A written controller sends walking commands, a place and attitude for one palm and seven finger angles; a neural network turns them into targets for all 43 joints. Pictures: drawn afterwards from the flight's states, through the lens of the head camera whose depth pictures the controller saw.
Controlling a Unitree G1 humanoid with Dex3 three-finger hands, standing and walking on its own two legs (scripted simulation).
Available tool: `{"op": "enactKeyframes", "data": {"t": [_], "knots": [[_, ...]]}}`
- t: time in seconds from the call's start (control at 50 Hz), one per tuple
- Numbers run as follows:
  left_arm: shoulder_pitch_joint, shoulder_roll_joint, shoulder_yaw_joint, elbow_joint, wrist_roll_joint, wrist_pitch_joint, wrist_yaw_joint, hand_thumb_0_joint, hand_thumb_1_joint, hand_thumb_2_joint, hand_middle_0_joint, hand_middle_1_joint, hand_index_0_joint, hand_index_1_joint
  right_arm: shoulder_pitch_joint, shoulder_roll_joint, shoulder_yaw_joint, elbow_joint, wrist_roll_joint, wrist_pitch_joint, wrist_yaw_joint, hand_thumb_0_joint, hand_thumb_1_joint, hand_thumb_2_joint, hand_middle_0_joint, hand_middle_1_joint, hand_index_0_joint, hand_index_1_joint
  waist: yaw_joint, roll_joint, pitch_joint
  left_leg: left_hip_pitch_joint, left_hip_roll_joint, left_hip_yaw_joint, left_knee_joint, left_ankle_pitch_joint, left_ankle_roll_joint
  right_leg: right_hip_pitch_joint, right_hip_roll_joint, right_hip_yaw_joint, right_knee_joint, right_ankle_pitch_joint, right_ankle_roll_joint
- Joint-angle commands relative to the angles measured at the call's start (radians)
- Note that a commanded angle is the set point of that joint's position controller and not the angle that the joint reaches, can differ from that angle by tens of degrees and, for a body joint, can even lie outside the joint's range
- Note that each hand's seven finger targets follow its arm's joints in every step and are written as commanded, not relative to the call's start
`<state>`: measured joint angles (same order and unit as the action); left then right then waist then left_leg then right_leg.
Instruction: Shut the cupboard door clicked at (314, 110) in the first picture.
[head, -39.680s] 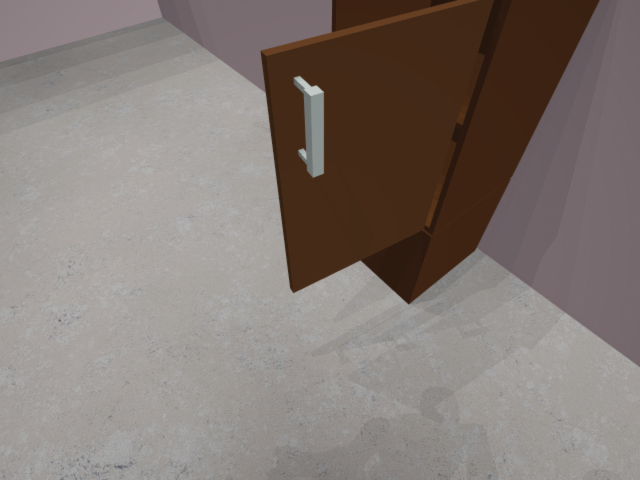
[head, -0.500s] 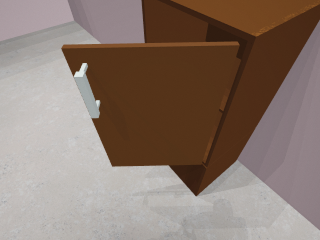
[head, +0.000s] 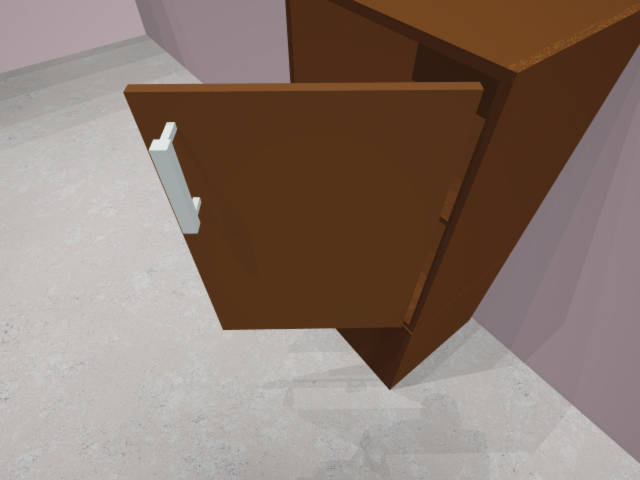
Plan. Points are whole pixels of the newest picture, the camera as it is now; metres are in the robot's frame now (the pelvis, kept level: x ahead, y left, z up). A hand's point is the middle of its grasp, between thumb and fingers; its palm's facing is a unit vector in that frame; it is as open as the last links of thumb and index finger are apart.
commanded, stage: look again from close up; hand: left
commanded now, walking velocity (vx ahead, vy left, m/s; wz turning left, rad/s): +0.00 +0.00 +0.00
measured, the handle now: (181, 180) +0.44 +0.22 +0.13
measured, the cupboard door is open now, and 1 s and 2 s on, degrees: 53 53 53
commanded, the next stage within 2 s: raise the hand and make a fist in 0.46 s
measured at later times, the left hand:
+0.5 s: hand out of the picture +0.01 +0.18 -0.17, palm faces +0.03 -0.98 -0.20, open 7.3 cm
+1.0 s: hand out of the picture +0.10 +0.19 -0.05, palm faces +0.12 -0.99 +0.01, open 6.1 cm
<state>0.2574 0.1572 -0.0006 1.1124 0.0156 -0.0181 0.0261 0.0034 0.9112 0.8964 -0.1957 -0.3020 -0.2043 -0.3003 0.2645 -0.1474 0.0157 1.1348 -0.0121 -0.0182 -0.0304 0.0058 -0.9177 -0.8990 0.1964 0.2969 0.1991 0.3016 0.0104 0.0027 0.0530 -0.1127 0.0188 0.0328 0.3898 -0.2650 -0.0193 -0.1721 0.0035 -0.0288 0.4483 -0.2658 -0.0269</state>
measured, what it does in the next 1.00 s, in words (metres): lowers itself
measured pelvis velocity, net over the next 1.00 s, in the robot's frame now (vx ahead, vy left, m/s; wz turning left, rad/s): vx -0.06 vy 0.01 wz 0.04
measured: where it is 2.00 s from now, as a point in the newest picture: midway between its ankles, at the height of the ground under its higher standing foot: outside the picture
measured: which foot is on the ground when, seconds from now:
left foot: down 0.00-1.00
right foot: down 0.00-1.00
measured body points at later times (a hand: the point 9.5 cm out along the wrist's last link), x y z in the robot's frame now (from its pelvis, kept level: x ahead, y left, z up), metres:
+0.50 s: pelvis +0.00 +0.00 +0.00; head +0.02 +0.00 +0.45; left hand +0.01 +0.23 -0.16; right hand +0.01 -0.22 -0.16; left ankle -0.04 +0.13 -0.74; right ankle -0.02 -0.10 -0.74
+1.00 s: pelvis -0.06 +0.01 -0.07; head -0.03 +0.02 +0.38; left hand +0.09 +0.24 -0.05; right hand +0.18 -0.22 -0.09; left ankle -0.04 +0.13 -0.74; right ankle -0.02 -0.10 -0.74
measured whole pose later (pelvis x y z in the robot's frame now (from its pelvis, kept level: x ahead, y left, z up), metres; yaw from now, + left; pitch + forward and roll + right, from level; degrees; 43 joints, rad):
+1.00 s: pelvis -0.06 +0.01 -0.07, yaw +3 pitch +8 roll +1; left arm 0.53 0.16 0.08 0.06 -0.20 -0.43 -0.20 0.01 0.90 0.90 -0.43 -0.55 -0.44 -0.55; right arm 0.17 -0.26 -0.05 0.48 0.01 -0.24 -0.01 0.01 -0.91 -0.90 0.20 0.30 0.20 0.30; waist 0.04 -0.05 -0.08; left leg -0.68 0.00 0.00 1.01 -0.47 -0.01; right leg -0.70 -0.04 -0.06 1.02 -0.45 -0.02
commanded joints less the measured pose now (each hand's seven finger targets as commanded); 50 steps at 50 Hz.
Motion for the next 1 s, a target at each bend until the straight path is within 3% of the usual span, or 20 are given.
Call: {"op": "enactKeyframes", "data": {"t": [0.0, 0.18, 0.52, 0.54, 0.56, 0.58, 0.6, 0.62, 0.64, 0.66, 0.68, 0.7, 0.72, 0.74, 0.76, 0.78, 0.8, 0.86, 0.92, 0.98], "knots": [[0.056, 0.108, 0.018, -0.03, -0.004, -0.009, 0.009, 0.0, 0.9, 0.9, -0.2, -0.3, -0.2, -0.3, 0.067, -0.082, -0.019, -0.02, 0.001, -0.016, -0.009, 0.0, -0.9, -0.9, 0.2, 0.3, 0.2, 0.3, 0.0, -0.015, 0.016, -0.042, 0.08, -0.05, -0.055, 0.185, 0.036, 0.002, -0.104, 0.094, -0.075, 0.224, -0.02], [0.057, 0.114, 0.02, -0.029, -0.006, -0.011, 0.009, 0.0, 0.9, 0.9, -0.2, -0.3, -0.2, -0.3, 0.062, -0.091, -0.021, -0.019, -0.001, -0.019, -0.01, 0.0, -0.9, -0.9, 0.2, 0.3, 0.2, 0.3, 0.001, -0.01, -0.014, -0.03, 0.079, -0.055, -0.048, 0.216, 0.036, 0.017, -0.11, 0.094, -0.067, 0.259, -0.02], [0.05, 0.12, 0.02, -0.032, -0.004, -0.012, 0.009, 0.0, 0.9, 0.9, -0.2, -0.3, -0.2, -0.3, 0.051, -0.099, -0.023, -0.018, 0.0, -0.017, -0.009, 0.0, -0.9, -0.9, 0.2, 0.3, 0.2, 0.3, 0.001, -0.009, 0.003, -0.033, 0.077, -0.061, -0.055, 0.221, 0.035, 0.018, -0.113, 0.087, -0.077, 0.26, -0.017], [0.151, 0.123, 0.02, 0.016, 0.006, -0.036, 0.051, 0.0, 0.9, 0.9, -0.2, -0.3, -0.2, -0.3, -0.044, -0.131, -0.033, -0.081, 0.012, -0.024, 0.003, 0.0, -0.9, -0.9, 0.2, 0.3, 0.2, 0.3, 0.03, -0.008, -0.035, -0.082, 0.093, -0.008, 0.18, 0.28, 0.012, 0.032, -0.177, 0.137, -0.05, 0.71, 0.013], [-0.722, 0.685, 0.403, -1.597, -0.133, -0.318, 0.047, 0.0, 0.9, 0.9, -0.2, -0.3, -0.2, -0.3, 0.064, -0.332, -0.068, -0.369, 0.02, -0.22, -0.111, 0.0, -0.9, -0.9, 0.2, 0.3, 0.2, 0.3, -0.12, 0.034, -0.456, 0.243, 0.049, 0.011, 0.155, 0.418, 0.058, 0.046, -0.078, 0.083, 0.096, 0.614, 0.023], [-0.056, 0.203, 0.032, -1.279, -0.14, -0.226, 0.062, 0.0, 0.9, 0.9, -0.218, -0.32, -0.218, -0.32, -0.025, -0.193, -0.01, -0.37, 0.055, -0.281, -0.117, 0.0, -0.9, -0.9, 0.2, 0.3, 0.2, 0.3, -0.051, 0.387, -0.509, 0.219, -0.013, 0.022, 0.13, 0.548, 0.061, 0.018, -0.002, 0.009, 0.181, 0.412, 0.009], [-0.049, 0.189, 0.08, -1.273, -0.185, -0.175, 0.108, 0.0, 0.9, 0.9, -0.237, -0.34, -0.237, -0.34, -0.058, -0.199, -0.011, -0.341, 0.042, -0.302, -0.104, 0.0, -0.9, -0.9, 0.2, 0.3, 0.2, 0.3, 0.004, 0.308, -0.459, 0.173, 0.024, -0.006, 0.102, 0.605, 0.026, -0.01, -0.005, -0.032, 0.086, 0.218, 0.002], [0.197, -0.094, -0.073, -1.028, -0.182, -0.072, 0.089, 0.0, 0.9, 0.9, -0.255, -0.36, -0.255, -0.36, -0.057, -0.157, -0.02, -0.335, 0.058, -0.314, -0.069, 0.0, -0.9, -0.9, 0.2, 0.3, 0.2, 0.3, -0.036, 0.151, -0.274, 0.039, 0.028, -0.021, 0.08, 0.489, 0.033, -0.067, -0.018, -0.051, 0.07, 0.188, 0.019], [-0.002, -0.004, -0.033, -1.192, -0.191, -0.108, 0.094, 0.0, 0.9, 0.9, -0.273, -0.38, -0.273, -0.38, -0.047, -0.216, -0.051, -0.393, 0.063, -0.328, -0.055, 0.0, -0.9, -0.9, 0.2, 0.3, 0.2, 0.3, -0.058, 0.096, -0.131, -0.073, 0.016, -0.053, 0.106, 0.321, 0.028, -0.108, -0.031, -0.041, 0.065, 0.215, 0.018], [0.014, 0.038, 0.029, -1.171, -0.179, -0.154, 0.086, 0.0, 0.9, 0.9, -0.292, -0.4, -0.292, -0.4, -0.058, -0.215, -0.067, -0.433, 0.048, -0.335, -0.052, 0.0, -0.9, -0.9, 0.2, 0.3, 0.2, 0.3, -0.065, -0.007, -0.06, -0.157, 0.001, -0.056, 0.129, 0.231, 0.031, -0.178, -0.03, -0.059, 0.075, 0.16, 0.02], [0.044, 0.019, 0.027, -1.112, -0.173, -0.208, 0.065, 0.0, 0.9, 0.9, -0.31, -0.42, -0.31, -0.42, -0.066, -0.215, -0.071, -0.457, 0.034, -0.342, -0.043, 0.0, -0.9, -0.9, 0.2, 0.3, 0.2, 0.3, -0.065, -0.137, 0.012, -0.24, -0.013, -0.062, 0.158, 0.147, 0.031, -0.26, -0.022, -0.066, 0.089, 0.084, 0.026], [0.2, 0.003, 0.056, -1.008, -0.181, -0.256, 0.033, 0.0, 0.9, 0.9, -0.328, -0.44, -0.328, -0.44, -0.084, -0.203, -0.082, -0.495, 0.032, -0.348, -0.033, 0.0, -0.9, -0.9, 0.2, 0.3, 0.2, 0.3, -0.018, -0.201, 0.042, -0.306, -0.024, -0.057, 0.184, 0.099, 0.026, -0.285, -0.024, -0.064, 0.104, 0.024, 0.022], [0.3, -0.038, 0.049, -0.946, -0.197, -0.319, -0.013, 0.0, 0.9, 0.9, -0.347, -0.46, -0.347, -0.46, -0.089, -0.19, -0.081, -0.525, 0.022, -0.35, -0.019, 0.0, -0.9, -0.9, 0.2, 0.3, 0.2, 0.3, 0.008, -0.277, 0.025, -0.368, -0.035, -0.051, 0.228, 0.056, 0.019, -0.322, -0.021, -0.062, 0.143, -0.023, 0.023], [0.399, -0.043, 0.086, -0.904, -0.223, -0.395, -0.068, 0.0, 0.9, 0.9, -0.365, -0.48, -0.365, -0.48, -0.098, -0.186, -0.091, -0.543, 0.014, -0.346, -0.005, 0.0, -0.9, -0.9, 0.2, 0.3, 0.2, 0.3, 0.04, -0.327, 0.008, -0.439, -0.042, -0.04, 0.276, 0.016, 0.008, -0.347, -0.021, -0.053, 0.183, -0.057, 0.021], [0.444, -0.053, 0.09, -0.908, -0.246, -0.475, -0.134, 0.0, 0.9, 0.9, -0.383, -0.5, -0.383, -0.5, -0.106, -0.187, -0.096, -0.565, 0.01, -0.338, 0.013, 0.0, -0.9, -0.9, 0.2, 0.3, 0.2, 0.3, 0.055, -0.358, -0.025, -0.495, -0.048, -0.033, 0.32, -0.007, 0.001, -0.352, -0.026, -0.036, 0.227, -0.05, 0.02], [0.465, -0.034, 0.11, -0.921, -0.267, -0.549, -0.204, 0.0, 0.9, 0.9, -0.402, -0.52, -0.402, -0.52, -0.111, -0.193, -0.103, -0.59, 0.005, -0.327, 0.028, 0.0, -0.9, -0.9, 0.2, 0.3, 0.2, 0.3, 0.066, -0.344, -0.071, -0.534, -0.054, -0.024, 0.366, -0.02, -0.006, -0.342, -0.034, -0.013, 0.27, -0.023, 0.018], [0.499, 0.026, 0.17, -0.901, -0.272, -0.589, -0.262, 0.0, 0.9, 0.9, -0.42, -0.54, -0.42, -0.54, -0.117, -0.201, -0.114, -0.62, 0.01, -0.311, 0.043, 0.0, -0.9, -0.9, 0.2, 0.3, 0.2, 0.3, 0.082, -0.25, -0.102, -0.548, -0.06, -0.016, 0.401, -0.009, -0.01, -0.323, -0.045, 0.008, 0.312, 0.023, 0.002], [0.383, 0.122, 0.207, -1.106, -0.262, -0.534, -0.294, 0.0, 0.9, 0.9, -0.475, -0.6, -0.475, -0.6, -0.177, -0.209, -0.107, -0.751, 0.022, -0.274, 0.041, 0.0, -0.9, -0.9, 0.2, 0.3, 0.2, 0.3, 0.103, -0.017, -0.207, -0.575, -0.081, 0.031, 0.435, -0.045, 0.017, -0.338, -0.043, 0.023, 0.365, -0.056, -0.011], [0.155, 0.161, 0.202, -1.369, -0.255, -0.492, -0.22, 0.0, 0.9, 0.9, -0.53, -0.66, -0.53, -0.66, -0.165, -0.201, -0.092, -0.819, 0.025, -0.263, 0.019, 0.0, -0.9, -0.9, 0.2, 0.3, 0.2, 0.3, 0.058, 0.118, -0.265, -0.573, -0.063, 0.004, 0.454, -0.148, 0.033, -0.43, -0.028, 0.044, 0.371, -0.242, -0.007], [-0.055, 0.151, 0.159, -1.638, -0.242, -0.583, -0.138, 0.0, 0.9, 0.9, -0.585, -0.72, -0.585, -0.72, -0.112, -0.185, -0.076, -0.803, 0.017, -0.283, 0.0, 0.0, -0.9, -0.9, 0.2, 0.3, 0.2, 0.3, -0.015, 0.167, -0.339, -0.513, -0.044, -0.048, 0.506, -0.173, 0.045, -0.51, -0.009, 0.038, 0.397, -0.244, -0.007]]}}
